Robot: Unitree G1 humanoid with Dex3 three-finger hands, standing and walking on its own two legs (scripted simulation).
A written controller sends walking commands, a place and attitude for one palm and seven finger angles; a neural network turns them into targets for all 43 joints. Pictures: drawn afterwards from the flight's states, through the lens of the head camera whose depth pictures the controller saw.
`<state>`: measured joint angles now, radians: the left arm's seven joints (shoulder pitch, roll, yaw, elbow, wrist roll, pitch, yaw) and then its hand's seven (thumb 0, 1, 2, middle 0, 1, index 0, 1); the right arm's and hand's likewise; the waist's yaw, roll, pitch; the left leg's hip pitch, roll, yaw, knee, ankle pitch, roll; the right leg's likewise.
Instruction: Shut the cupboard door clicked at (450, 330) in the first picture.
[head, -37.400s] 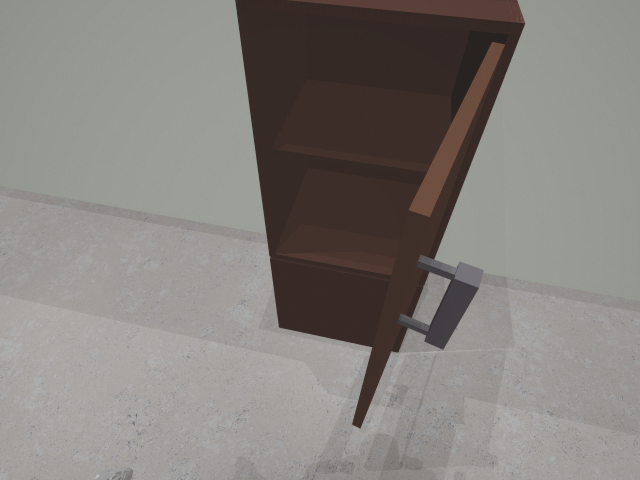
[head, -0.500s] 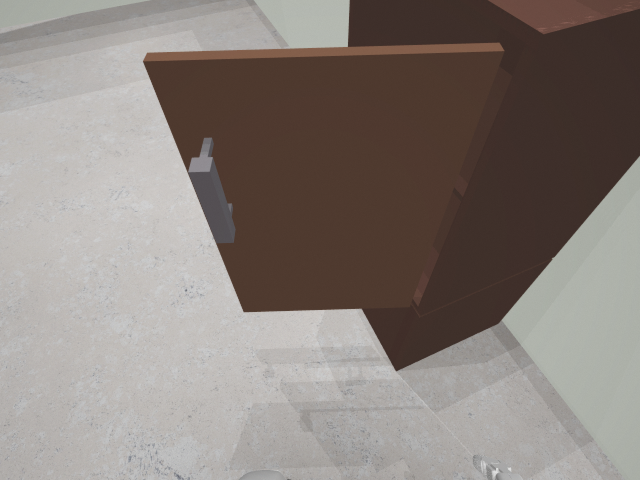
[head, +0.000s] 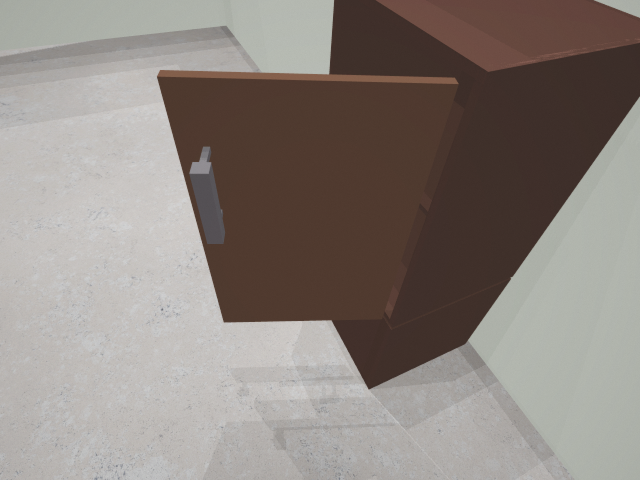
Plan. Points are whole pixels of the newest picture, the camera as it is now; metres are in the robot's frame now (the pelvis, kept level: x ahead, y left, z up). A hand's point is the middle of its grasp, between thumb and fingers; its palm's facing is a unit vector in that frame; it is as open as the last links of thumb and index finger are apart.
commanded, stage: come to a stop and stand still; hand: left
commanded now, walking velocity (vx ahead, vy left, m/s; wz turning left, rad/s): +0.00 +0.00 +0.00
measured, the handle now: (211, 196) +0.48 +0.20 +0.08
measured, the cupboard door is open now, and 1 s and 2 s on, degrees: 68 68 68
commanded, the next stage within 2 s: look again from close up in 0.20 s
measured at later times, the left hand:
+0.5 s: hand out of the picture +0.00 +0.21 -0.18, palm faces +0.00 -0.97 -0.23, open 7.4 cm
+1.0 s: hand out of the picture +0.06 +0.28 -0.15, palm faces -0.03 -0.94 -0.34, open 7.4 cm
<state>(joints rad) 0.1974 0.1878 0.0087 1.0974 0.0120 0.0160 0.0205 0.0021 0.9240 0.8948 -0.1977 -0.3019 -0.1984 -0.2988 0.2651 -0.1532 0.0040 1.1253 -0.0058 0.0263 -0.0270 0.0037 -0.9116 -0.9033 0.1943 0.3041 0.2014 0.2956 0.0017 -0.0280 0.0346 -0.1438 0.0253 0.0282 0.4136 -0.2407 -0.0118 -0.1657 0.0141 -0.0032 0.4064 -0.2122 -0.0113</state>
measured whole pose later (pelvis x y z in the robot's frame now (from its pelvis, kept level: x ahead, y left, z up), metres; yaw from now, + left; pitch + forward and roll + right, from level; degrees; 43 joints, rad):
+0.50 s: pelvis -0.01 +0.02 -0.01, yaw +0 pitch -1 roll +0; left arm 0.31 0.20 0.00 1.05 0.03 -0.02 0.03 0.00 0.90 0.89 -0.20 -0.30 -0.20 -0.30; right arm 0.27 -0.21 -0.04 1.03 -0.01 -0.01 -0.02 0.00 -0.91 -0.90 0.20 0.30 0.20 0.30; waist -0.01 0.01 0.00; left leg -0.25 0.00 0.03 0.56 -0.30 0.02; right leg -0.26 -0.01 0.00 0.53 -0.27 0.01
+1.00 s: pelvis -0.02 +0.03 +0.00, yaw +0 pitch -2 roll +0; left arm 0.16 0.33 -0.01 1.01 0.02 -0.01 0.01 0.00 0.90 0.90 -0.20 -0.30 -0.20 -0.30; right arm 0.12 -0.32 0.00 1.03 -0.01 -0.01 0.00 0.00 -0.91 -0.90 0.20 0.30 0.20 0.30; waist 0.00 0.00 0.01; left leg -0.18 -0.03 0.04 0.43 -0.22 0.04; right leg -0.21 -0.04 0.01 0.43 -0.19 0.04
